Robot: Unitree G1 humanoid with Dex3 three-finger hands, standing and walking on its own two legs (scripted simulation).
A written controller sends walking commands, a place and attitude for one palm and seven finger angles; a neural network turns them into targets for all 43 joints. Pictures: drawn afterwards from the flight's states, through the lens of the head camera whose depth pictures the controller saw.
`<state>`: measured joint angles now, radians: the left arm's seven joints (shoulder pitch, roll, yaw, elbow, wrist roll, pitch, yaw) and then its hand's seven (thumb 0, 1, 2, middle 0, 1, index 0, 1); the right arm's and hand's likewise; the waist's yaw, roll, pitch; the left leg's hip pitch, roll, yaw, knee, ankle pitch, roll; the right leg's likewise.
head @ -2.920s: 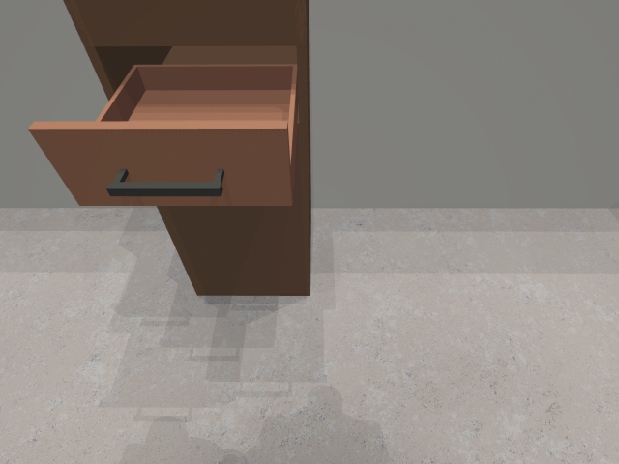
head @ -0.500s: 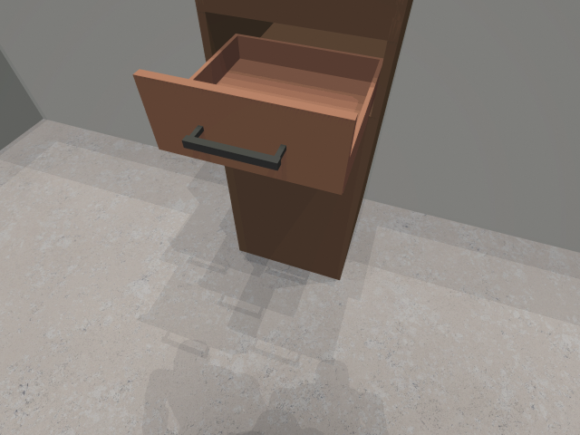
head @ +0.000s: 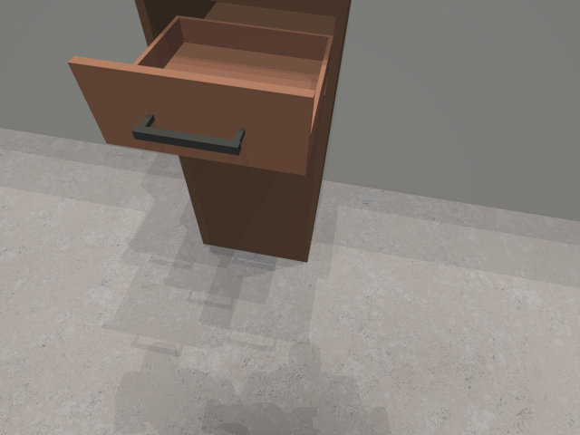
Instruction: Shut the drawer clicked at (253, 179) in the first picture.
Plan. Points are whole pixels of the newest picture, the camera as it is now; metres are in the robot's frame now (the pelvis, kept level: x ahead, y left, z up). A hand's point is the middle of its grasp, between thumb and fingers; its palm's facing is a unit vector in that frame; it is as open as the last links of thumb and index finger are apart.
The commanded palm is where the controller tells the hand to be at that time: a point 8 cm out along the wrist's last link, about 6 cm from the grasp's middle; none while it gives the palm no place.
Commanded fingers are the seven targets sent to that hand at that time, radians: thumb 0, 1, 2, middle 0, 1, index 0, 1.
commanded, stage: turn to face it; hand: left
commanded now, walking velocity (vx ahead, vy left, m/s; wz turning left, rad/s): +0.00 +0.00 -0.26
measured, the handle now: (190, 133) +0.54 +0.20 +0.09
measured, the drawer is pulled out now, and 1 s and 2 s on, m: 0.27 0.27 0.27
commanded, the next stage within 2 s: take the last steps up to it in 0.06 s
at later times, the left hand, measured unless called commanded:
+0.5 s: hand out of the picture +0.05 +0.15 -0.17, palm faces -0.05 -0.98 -0.18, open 7.4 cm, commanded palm none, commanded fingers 0.00 0.90 0.90 -0.20 -0.30 -0.20 -0.30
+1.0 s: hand out of the picture +0.14 +0.12 -0.18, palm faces +0.00 -0.98 -0.19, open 7.4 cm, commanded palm none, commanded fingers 0.00 0.90 0.90 -0.20 -0.30 -0.20 -0.30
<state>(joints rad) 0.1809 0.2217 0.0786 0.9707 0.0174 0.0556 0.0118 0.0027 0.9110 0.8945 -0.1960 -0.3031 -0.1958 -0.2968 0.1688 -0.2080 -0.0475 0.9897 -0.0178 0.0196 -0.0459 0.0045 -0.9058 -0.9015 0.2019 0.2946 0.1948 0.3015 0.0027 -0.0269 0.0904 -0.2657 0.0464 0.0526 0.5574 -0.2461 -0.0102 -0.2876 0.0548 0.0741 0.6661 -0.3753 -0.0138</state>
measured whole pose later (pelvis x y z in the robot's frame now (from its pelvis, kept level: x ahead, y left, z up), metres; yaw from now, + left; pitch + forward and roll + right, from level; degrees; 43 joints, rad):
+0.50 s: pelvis +0.02 -0.03 +0.00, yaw -5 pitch -1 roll +0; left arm 0.26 0.19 0.06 1.05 0.03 0.04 -0.01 0.01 0.91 0.89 -0.20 -0.30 -0.20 -0.30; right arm 0.27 -0.18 -0.04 1.02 -0.03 -0.01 -0.02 0.00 -0.91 -0.90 0.20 0.29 0.19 0.30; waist 0.00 -0.03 0.07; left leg -0.23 0.03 0.08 0.53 -0.28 0.01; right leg -0.31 0.00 -0.01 0.84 -0.47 -0.04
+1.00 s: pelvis +0.14 -0.06 +0.00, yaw -4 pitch +0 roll +3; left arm 0.29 0.15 0.04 1.10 0.02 0.01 0.02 0.00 0.92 0.89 -0.19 -0.30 -0.19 -0.30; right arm 0.20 -0.14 -0.03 1.05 -0.02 -0.02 -0.04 0.00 -0.93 -0.90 0.20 0.29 0.19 0.30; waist 0.02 -0.05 0.08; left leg -0.27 0.02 0.11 0.55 -0.27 -0.01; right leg -0.21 -0.05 -0.04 0.62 -0.37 -0.01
